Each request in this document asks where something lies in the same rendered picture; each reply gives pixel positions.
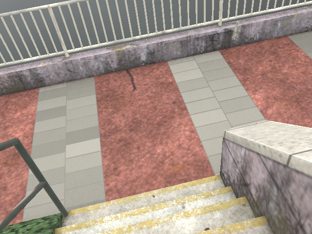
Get stairs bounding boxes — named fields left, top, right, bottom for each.
left=55, top=175, right=274, bottom=234

